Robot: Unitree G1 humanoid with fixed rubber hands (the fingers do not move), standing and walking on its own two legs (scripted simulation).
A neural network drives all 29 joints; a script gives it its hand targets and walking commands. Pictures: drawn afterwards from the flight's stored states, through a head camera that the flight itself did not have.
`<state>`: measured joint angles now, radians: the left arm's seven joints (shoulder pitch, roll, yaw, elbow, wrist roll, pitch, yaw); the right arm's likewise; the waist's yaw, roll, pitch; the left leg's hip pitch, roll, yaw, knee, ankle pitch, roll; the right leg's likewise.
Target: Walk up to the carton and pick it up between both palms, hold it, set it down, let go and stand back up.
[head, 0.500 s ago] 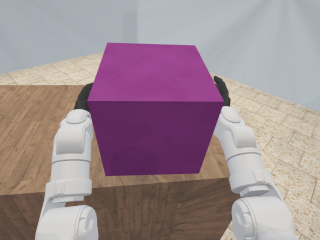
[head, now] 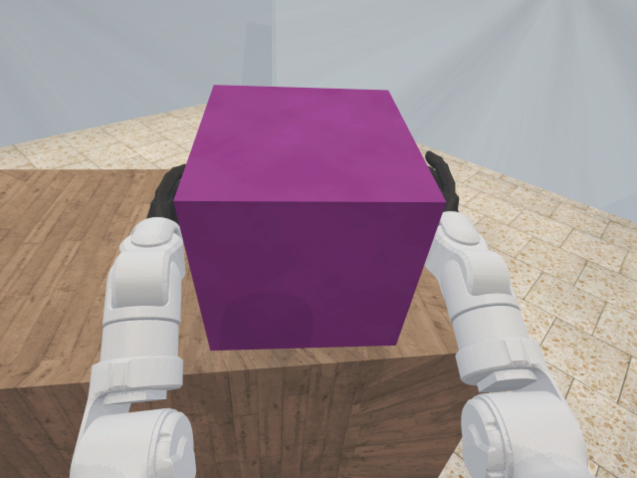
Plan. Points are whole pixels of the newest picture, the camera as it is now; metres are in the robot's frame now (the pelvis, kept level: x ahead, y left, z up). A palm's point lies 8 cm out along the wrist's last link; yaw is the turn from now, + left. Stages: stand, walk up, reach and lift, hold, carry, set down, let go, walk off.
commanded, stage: hold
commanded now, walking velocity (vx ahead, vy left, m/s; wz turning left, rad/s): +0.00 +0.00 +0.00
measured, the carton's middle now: (303, 213) +0.41 +0.01 +0.20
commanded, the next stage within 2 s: none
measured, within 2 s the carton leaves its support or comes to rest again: neither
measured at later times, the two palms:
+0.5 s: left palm (166, 226) +0.36 +0.18 +0.21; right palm (438, 215) +0.37 -0.15 +0.23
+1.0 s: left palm (166, 227) +0.36 +0.18 +0.21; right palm (438, 216) +0.37 -0.15 +0.23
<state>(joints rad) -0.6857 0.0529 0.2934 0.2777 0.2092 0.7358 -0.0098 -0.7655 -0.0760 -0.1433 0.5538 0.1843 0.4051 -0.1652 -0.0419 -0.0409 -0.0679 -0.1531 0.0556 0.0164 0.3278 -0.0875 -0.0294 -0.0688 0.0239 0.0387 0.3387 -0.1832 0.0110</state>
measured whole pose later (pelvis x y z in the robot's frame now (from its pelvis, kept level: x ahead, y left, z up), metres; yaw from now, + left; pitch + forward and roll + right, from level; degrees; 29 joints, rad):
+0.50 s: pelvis +0.00 +0.00 +0.00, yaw +0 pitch -5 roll -1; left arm -0.69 0.05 0.29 0.28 0.21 0.74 -0.01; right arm -0.77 -0.08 -0.14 0.55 0.18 0.41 -0.17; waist -0.04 -0.04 -0.07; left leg -0.15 0.06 0.02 0.33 -0.09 -0.03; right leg -0.07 0.02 0.04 0.34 -0.18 0.01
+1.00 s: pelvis +0.00 +0.00 +0.00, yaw +0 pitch -5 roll -1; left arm -0.69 0.05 0.29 0.28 0.21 0.74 -0.01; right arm -0.77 -0.08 -0.14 0.55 0.18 0.41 -0.17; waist -0.04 -0.04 -0.07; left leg -0.15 0.06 0.02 0.33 -0.09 -0.03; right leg -0.07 0.02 0.04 0.34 -0.18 0.01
